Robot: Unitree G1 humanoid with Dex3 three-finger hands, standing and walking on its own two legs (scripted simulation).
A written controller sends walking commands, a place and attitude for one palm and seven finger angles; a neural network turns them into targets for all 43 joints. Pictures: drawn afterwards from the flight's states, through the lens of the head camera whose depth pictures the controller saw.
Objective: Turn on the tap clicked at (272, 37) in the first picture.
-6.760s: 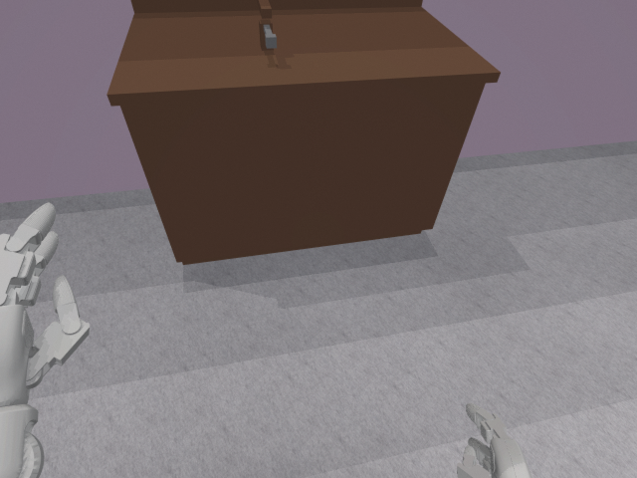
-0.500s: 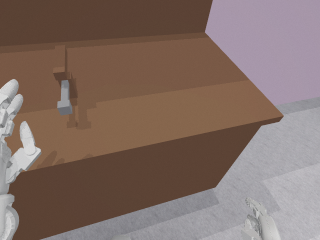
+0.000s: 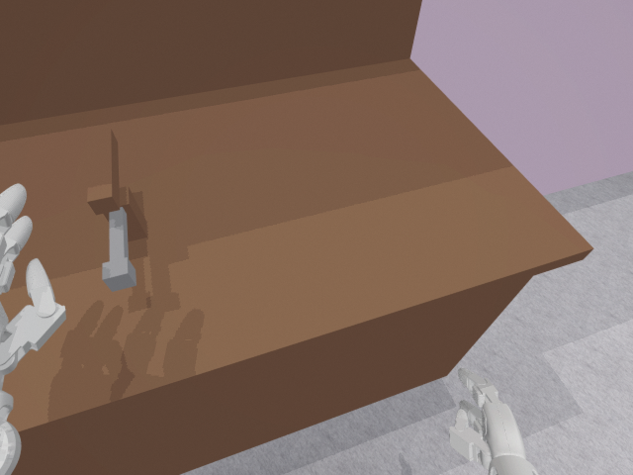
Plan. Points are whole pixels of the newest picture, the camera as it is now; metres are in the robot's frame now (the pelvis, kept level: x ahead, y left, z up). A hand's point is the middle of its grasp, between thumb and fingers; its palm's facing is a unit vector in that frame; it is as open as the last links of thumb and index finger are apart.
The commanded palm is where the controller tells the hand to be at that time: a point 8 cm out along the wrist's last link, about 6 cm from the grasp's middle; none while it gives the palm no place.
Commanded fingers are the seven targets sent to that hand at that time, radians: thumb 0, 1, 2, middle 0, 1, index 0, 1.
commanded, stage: come to a stop and stand still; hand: left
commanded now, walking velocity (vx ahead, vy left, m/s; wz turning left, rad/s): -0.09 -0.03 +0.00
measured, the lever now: (119, 274) +0.31 +0.27 +0.08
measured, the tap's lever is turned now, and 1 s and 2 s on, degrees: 0 0 0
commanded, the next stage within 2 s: look again from close up in 1.32 s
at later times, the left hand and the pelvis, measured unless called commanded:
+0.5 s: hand (33, 360) +0.18 +0.26 +0.16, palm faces +0.44 -0.84 -0.32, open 7.4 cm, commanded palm +0.12 +0.29 +0.18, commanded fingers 0.00 0.90 0.90 -0.20 -0.30 -0.20 -0.30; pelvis -0.04 +0.01 +0.01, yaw +0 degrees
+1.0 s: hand (16, 342) +0.19 +0.28 +0.16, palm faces +0.45 -0.84 -0.31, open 7.4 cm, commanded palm +0.14 +0.31 +0.18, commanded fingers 0.00 0.90 0.90 -0.20 -0.30 -0.20 -0.30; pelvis -0.02 +0.03 +0.01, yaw +1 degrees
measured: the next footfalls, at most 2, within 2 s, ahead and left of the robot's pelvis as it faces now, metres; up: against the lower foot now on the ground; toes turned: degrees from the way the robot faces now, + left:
none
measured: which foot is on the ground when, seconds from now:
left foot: down 0.00-1.00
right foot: down 0.00-1.00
